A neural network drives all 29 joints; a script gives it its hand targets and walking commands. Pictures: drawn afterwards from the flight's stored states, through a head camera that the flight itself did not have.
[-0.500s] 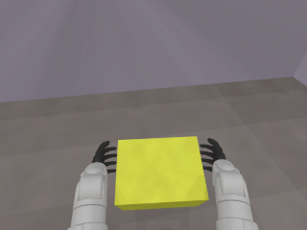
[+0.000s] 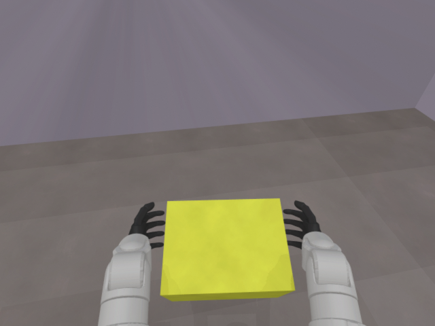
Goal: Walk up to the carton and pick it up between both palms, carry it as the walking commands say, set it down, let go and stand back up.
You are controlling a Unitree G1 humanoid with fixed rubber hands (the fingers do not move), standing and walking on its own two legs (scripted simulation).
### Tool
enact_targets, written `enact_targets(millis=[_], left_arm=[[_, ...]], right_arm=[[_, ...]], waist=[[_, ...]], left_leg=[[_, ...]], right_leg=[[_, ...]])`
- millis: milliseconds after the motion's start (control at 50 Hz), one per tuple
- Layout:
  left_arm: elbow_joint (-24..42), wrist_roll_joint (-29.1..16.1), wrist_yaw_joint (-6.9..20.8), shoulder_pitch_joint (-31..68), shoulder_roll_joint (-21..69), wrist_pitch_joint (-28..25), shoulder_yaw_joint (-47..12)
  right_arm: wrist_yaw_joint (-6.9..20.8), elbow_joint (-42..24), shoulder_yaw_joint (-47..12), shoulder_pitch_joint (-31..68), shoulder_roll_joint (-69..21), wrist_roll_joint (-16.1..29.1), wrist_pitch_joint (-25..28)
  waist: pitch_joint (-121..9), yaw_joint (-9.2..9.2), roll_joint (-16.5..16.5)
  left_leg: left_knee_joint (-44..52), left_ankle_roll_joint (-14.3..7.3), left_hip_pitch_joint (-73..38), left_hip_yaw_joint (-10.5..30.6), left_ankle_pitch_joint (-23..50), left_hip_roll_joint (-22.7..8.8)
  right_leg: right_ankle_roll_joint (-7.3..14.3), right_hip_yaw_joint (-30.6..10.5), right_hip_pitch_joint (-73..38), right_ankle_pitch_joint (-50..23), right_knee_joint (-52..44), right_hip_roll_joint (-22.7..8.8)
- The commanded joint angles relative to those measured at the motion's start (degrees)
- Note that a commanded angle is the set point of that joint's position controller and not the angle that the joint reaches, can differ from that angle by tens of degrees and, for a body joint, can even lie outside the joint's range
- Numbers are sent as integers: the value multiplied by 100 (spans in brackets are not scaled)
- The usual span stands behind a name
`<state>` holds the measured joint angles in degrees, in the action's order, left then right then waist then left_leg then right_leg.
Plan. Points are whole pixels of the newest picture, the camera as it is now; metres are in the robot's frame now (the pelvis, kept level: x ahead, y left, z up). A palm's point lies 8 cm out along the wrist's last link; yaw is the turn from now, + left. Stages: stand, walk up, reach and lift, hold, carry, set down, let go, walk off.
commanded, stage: hold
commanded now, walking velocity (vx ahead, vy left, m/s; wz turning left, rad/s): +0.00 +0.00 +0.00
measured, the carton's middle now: (224, 251) +0.31 +0.00 -0.04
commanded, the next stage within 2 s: carry in 0.44 s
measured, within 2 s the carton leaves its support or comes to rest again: neither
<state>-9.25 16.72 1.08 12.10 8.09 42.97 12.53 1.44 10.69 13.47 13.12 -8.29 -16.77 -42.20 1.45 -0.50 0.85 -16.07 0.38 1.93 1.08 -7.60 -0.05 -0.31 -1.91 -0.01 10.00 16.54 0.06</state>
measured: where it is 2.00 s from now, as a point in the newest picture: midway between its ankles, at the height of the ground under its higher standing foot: outside the picture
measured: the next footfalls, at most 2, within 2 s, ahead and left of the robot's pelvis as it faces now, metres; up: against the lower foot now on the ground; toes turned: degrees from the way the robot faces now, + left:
none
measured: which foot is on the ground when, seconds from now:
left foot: down 0.00-1.00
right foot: down 0.00-1.00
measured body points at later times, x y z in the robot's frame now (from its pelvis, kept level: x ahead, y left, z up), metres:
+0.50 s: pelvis +0.00 +0.00 -0.01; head -0.04 +0.00 +0.44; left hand +0.30 +0.16 +0.04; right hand +0.29 -0.16 +0.04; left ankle +0.02 +0.12 -0.75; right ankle +0.00 -0.12 -0.75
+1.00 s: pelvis +0.00 +0.08 -0.02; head -0.03 +0.07 +0.43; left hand +0.28 +0.25 +0.07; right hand +0.29 -0.07 +0.06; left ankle +0.03 +0.15 -0.75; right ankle +0.00 -0.05 -0.75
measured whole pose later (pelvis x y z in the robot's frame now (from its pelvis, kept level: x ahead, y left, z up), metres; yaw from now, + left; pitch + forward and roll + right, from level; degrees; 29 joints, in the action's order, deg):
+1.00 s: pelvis +0.00 +0.08 -0.02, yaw +1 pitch +4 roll +0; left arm 8.6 6.4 -14.0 16.0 8.9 68.3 9.7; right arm -11.0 -9.1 9.9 15.4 -8.7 -8.4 -68.5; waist -8.2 0.9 -0.6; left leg -31.4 -4.6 21.8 -7.1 -13.5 1.7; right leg -1.4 5.5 19.5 16.9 33.1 -4.2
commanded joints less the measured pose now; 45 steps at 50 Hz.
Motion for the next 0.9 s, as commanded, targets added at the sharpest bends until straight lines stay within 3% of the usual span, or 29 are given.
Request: enact_targets(millis=[0,400,420,440,460,500,520,540,560,600,640,660,680,700,740,820,880], left_arm=[[278,-1476,1413,2626,4665,-226,-3030],[167,-1459,1432,2571,4782,-186,-2993],[315,-1783,1406,2914,5070,-119,-3546],[173,-1724,1378,2720,5038,-96,-3381],[183,-1766,1360,2726,5005,-71,-3393],[394,-1933,1328,2797,4940,41,-3521],[584,-2053,1300,2856,4968,149,-3651],[620,-2157,1263,2913,4978,275,-3744],[710,-2275,1221,2957,4949,406,-3847],[1091,-2522,1123,2929,4878,724,-4047],[1670,-2782,1059,2988,4905,1141,-4330],[1872,-2900,1045,2881,4991,1367,-4458],[1994,-2987,1058,3050,5115,1578,-4508],[1970,-3118,1080,3178,5166,1769,-4594],[2093,-3413,1114,3274,5373,2034,-4658],[2125,-3675,1116,3245,5633,2412,-4647],[1984,-3682,1152,3143,5722,2618,-4504]], right_arm=[[1396,-194,-2962,2520,-4797,1456,164],[1410,-238,-3001,2546,-4839,1485,152],[1368,-557,-3561,2769,-4955,1799,127],[1380,-331,-3452,2611,-4966,1771,51],[1381,-311,-3511,2654,-4999,1799,-2],[1365,-607,-3784,2993,-5057,2062,-179],[1352,-899,-3981,3228,-5073,2259,-310],[1328,-1015,-4039,3362,-5020,2371,-442],[1293,-1152,-4103,3435,-4958,2480,-568],[1214,-1452,-4240,3354,-4919,2744,-871],[1128,-1757,-4407,3170,-4990,3021,-1247],[1102,-1863,-4453,3031,-5010,3138,-1454],[1075,-1775,-4395,2950,-4987,3143,-1595],[1045,-1734,-4370,2876,-5043,3139,-1758],[985,-2087,-4445,2973,-5139,3225,-2005],[924,-2294,-4328,3026,-5240,3255,-2359],[940,-2221,-4293,3022,-5288,3279,-2556]], waist=[[-1201,-1,-49],[-1164,-6,-79],[-1605,94,-474],[-1864,122,-483],[-1790,146,-212],[-1631,176,598],[-1623,157,1032],[-1672,150,1239],[-1747,145,1237],[-1910,145,1228],[-2294,89,952],[-2523,121,264],[-2697,73,-1034],[-2738,63,-1196],[-2649,69,-802],[-2688,94,-839],[-2631,93,-474]], left_leg=[[79,-17,-649,208,633,531],[40,-9,-651,239,644,511],[-820,-171,266,115,682,-423],[-1024,-175,451,223,436,-405],[-1321,-106,853,167,211,-379],[-1949,-24,1894,72,-260,-237],[-2332,-16,2325,6,-858,-201],[-2577,-16,2555,-83,-1406,-234],[-2553,-30,2631,-158,-1653,-254],[-2082,-80,2298,-368,-1267,-129],[-1116,-134,1137,-360,-159,-218],[-907,-209,462,255,627,-710],[-921,-581,79,1080,2261,-1566],[-907,-871,119,1152,2761,-1734],[-925,-956,280,969,2756,-1641],[-1041,-755,509,460,2446,-1314],[-1069,-518,937,360,1528,-1072]], right_leg=[[2,-156,275,-821,-260,505],[24,-153,265,-802,-227,503],[58,34,762,-319,531,-685],[98,-297,902,-197,642,-883],[140,-571,1124,-47,605,-1162],[419,-1326,1140,35,461,-1734],[584,-1666,1147,-254,434,-2041],[710,-1794,1187,-666,455,-2238],[727,-1715,1163,-1046,580,-2253],[528,-1306,1281,-1650,945,-2072],[77,-468,1825,-1461,1677,-1460],[-156,-63,2390,-632,2270,-1095],[-453,481,3018,1142,2840,-610],[-401,478,2961,2281,3030,-607],[-296,532,2901,2228,3019,-565],[-177,853,2166,1078,1864,-329],[-79,481,1421,114,1230,-694]])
